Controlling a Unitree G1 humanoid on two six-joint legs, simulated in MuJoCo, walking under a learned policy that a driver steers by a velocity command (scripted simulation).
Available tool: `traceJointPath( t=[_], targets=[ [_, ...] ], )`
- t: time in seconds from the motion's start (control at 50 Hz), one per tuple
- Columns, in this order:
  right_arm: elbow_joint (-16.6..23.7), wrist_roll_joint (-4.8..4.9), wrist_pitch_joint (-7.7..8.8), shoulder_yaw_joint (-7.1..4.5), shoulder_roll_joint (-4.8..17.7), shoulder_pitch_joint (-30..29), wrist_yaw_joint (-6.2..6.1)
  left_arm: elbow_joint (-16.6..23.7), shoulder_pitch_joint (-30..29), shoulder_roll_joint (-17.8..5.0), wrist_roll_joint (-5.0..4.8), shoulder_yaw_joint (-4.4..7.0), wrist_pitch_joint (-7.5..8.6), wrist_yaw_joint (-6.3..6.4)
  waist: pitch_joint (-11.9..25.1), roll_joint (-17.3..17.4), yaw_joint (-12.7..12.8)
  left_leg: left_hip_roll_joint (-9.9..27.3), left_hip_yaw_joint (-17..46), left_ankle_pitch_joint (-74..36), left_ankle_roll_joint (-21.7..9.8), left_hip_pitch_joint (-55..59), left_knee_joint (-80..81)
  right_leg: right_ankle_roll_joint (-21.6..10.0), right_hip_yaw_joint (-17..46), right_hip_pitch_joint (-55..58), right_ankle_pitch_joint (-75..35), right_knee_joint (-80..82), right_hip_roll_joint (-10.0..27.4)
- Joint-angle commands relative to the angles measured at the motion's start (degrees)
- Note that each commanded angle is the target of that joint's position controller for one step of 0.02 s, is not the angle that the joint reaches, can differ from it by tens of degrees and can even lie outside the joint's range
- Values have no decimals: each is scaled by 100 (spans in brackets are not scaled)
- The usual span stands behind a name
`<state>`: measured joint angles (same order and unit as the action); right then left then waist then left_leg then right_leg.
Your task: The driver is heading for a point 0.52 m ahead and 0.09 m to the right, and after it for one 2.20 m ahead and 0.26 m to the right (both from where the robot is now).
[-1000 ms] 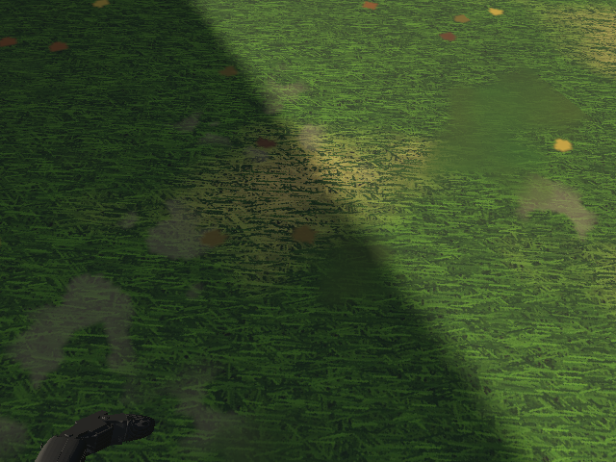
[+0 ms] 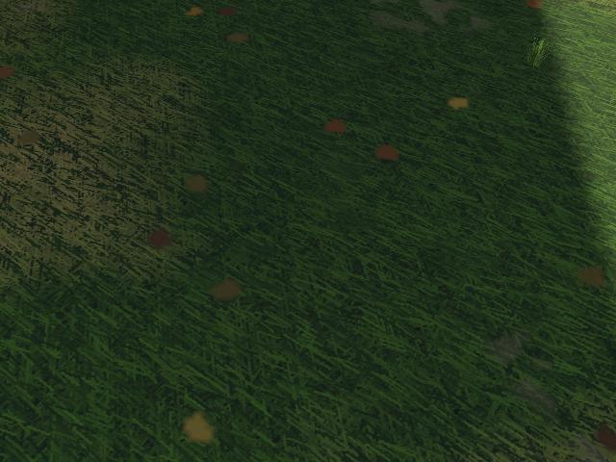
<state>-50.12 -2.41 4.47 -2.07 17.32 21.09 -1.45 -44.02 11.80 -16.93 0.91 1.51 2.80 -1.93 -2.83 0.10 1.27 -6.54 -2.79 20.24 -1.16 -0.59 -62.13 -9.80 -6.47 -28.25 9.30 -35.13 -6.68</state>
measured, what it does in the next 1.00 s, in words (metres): walks ahead: left foot, then right foot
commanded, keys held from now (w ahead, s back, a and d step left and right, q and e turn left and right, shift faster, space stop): w+e+shift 0.32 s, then e+shift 0.08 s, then q+shift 0.60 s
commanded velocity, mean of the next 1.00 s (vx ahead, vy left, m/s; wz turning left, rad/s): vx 0.54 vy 0.00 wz -0.15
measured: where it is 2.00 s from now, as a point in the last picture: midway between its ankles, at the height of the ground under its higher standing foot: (342, 381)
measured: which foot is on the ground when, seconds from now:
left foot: up 0.00-0.36, down 0.38-0.74, up 0.76-1.00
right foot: down 0.00-0.38, up 0.40-0.70, down 0.72-1.00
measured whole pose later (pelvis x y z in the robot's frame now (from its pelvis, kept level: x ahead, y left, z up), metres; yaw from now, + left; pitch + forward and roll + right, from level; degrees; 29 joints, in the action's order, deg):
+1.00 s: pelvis +0.61 -0.07 +0.03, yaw -5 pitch +0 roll +0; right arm -41.2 -0.6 -4.6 -5.0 17.9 14.3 1.2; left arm -39.5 8.2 -13.3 1.8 0.7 0.2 2.5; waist -4.2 1.1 -1.6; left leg 0.3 -2.5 23.8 1.8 -28.0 -59.6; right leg -1.4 -9.0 -17.6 8.9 -26.9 4.2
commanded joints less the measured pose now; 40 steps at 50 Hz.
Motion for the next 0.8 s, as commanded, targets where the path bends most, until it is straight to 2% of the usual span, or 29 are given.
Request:
traceJointPath(
  t=[0.02,0.04,0.06,0.08,0.1,0.14,0.16,0.22,0.28,0.32,0.34,0.36,0.38,0.4,0.42,0.44,0.46,0.48,0.5,0.52,0.56,0.6,0.64,0.7,0.72,0.74,0.76,0.78,0.8],
  targets=[
    [1198,29,387,125,512,-768,108,-177,1519,-983,6,437,-114,96,1228,-64,448,463,1195,-57,35,-4799,-3029,-1582,5042,4482,1898,2039,2156],
    [1237,-24,414,143,550,-914,151,-246,1341,-704,-3,370,-116,102,519,549,125,722,1046,-361,-52,-4476,-2264,-1268,4571,3285,1864,2304,1954],
    [1327,-147,335,180,489,-1099,166,-286,1279,-676,-9,341,-55,123,140,667,-56,874,991,-280,2,-4216,-1886,-1093,4137,2462,1404,2351,1670],
    [1360,-240,188,226,409,-1034,193,-303,1211,-654,-18,305,12,159,-97,669,-274,986,904,-264,102,-3956,-1582,-982,3767,1799,1203,2465,1379],
    [1404,-264,53,273,339,-1015,212,-317,1185,-680,-32,292,79,151,-257,523,-392,1111,792,-219,194,-3784,-1162,-949,3471,1244,1090,2578,1167],
    [1692,-233,-42,345,304,-1558,250,-267,1171,-875,-65,353,199,120,-473,281,-316,1222,454,-595,355,-3473,-30,-942,3017,484,445,2845,841],
    [1848,-165,-27,373,290,-1952,275,-264,1235,-879,-73,371,216,128,-562,165,-182,1220,329,-1052,428,-3348,599,-888,2902,311,10,2922,745],
    [2074,-18,15,452,87,-2664,314,-345,1600,-891,-177,436,209,103,-348,-120,309,966,137,-2557,417,-2850,2134,-439,2683,759,-1573,2686,534],
    [2214,35,56,426,169,-2952,274,-405,1858,-1001,-155,504,167,134,-47,-351,565,728,192,-2688,283,-2852,2847,-253,2849,1942,-2744,2217,698],
    [2161,35,97,354,330,-2641,213,-348,1648,-1106,-138,540,157,198,268,-366,346,501,266,-2370,185,-1992,3424,-25,2883,2236,-3676,1575,694],
    [1999,31,128,240,596,-2067,135,-335,1569,-1275,-104,582,162,202,669,-325,76,338,298,-2041,114,-1255,3478,161,2869,2369,-4475,703,623],
    [1767,39,194,147,782,-1089,52,-257,1231,-1441,-127,628,188,191,1107,-376,-509,543,481,-2306,45,-177,3706,343,2844,2091,-4389,-513,440],
    [1513,-68,258,6,1124,103,-54,-92,972,-1079,-172,551,252,181,1760,-293,-985,1350,1009,-2089,-105,1247,3401,456,2673,1338,-3089,-1939,255],
    [1432,-360,258,-114,1501,577,-64,94,1660,48,-435,296,233,292,2739,1499,-578,3847,3165,-4975,-709,3280,2928,679,1691,-546,2596,-4176,-434],
    [1409,-97,145,-243,1489,531,17,169,1754,-694,-279,321,103,355,3693,1481,-656,3801,4223,-5128,-1246,3366,2927,680,1431,-953,2459,-5068,-131],
    [1466,-16,121,-108,826,102,46,109,1172,-859,-106,375,57,332,2923,960,-661,3196,3251,-5183,-1135,2493,3194,705,1352,-1063,1810,-4731,215],
    [1299,-4,147,25,330,-106,91,156,695,-702,-20,332,52,267,1905,699,-650,2721,2499,-5395,-1005,1735,3390,782,1252,-1319,1545,-4368,287],
    [1121,-23,176,57,189,-13,101,190,443,-489,22,277,40,188,1424,666,-638,2478,2150,-5533,-967,1331,3537,814,1341,-1509,1633,-4146,365],
    [883,42,216,65,173,252,87,255,273,-283,123,220,-19,111,1009,730,-638,2283,2002,-5772,-985,731,3793,857,1384,-1378,1764,-3882,337],
    [683,115,250,47,211,313,97,320,310,-82,172,160,-73,77,798,753,-417,2232,1927,-5900,-1005,305,3946,883,1462,-1194,1800,-3550,326],
    [608,193,258,3,366,-136,121,417,399,-43,241,91,-114,22,795,628,48,2085,1740,-5947,-1052,-407,4205,965,1146,-673,1517,-2492,439],
    [675,131,179,-43,498,-662,155,512,237,21,147,-31,-119,-4,800,742,247,1486,1110,-5687,-819,-1542,4387,1008,719,638,493,-928,401],
    [616,177,92,-159,735,-593,205,584,-6,-110,27,-57,-182,16,738,965,235,1322,1169,-4701,-620,-1964,4447,1007,736,1442,-585,-363,318],
    [630,271,-45,-281,849,-421,214,525,65,-490,116,24,-162,167,544,442,353,1128,1496,-3276,-243,-2244,3812,874,996,2280,-1398,424,528],
    [622,281,-70,-283,754,-235,209,538,118,-645,189,59,-91,232,533,150,336,855,1465,-2582,-120,-2381,3272,796,1118,2566,-1783,620,816],
    [752,321,-96,-251,522,77,205,645,320,-1021,262,109,-2,299,910,-731,273,411,1124,-691,57,-2708,2028,592,2008,3114,-3914,616,2043],
    [749,444,-214,-185,187,1070,73,750,525,-1132,180,161,-73,282,2019,-1650,42,43,655,2032,69,-2724,462,-57,2922,3585,-5543,573,3558],
    [584,292,-378,-274,611,1197,1,824,360,-881,-32,161,-179,302,2059,-1160,73,226,546,1863,66,-2826,-323,-286,2886,3247,-4657,799,3355],
    [591,184,-492,-317,630,953,6,897,-2,-595,-75,87,-218,347,1513,-908,-61,398,503,1481,106,-3008,-615,-252,2539,2769,-3565,1073,3009]
  ],
)
Keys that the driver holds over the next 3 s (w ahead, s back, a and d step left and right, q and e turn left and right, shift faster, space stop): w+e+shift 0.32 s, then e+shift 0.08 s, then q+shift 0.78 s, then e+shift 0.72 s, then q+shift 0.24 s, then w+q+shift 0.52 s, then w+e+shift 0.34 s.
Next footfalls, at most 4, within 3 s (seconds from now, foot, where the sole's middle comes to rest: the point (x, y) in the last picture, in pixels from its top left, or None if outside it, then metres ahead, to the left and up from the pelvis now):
0.38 left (291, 392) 0.61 0.08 -0.74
0.72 right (415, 361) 0.69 -0.20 -0.74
1.14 left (307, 371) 0.66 0.05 -0.74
1.62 right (389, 391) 0.62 -0.14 -0.74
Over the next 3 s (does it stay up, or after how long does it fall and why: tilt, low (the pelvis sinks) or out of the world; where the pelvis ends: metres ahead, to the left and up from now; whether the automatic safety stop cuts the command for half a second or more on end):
stays up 1.04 0.04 0.02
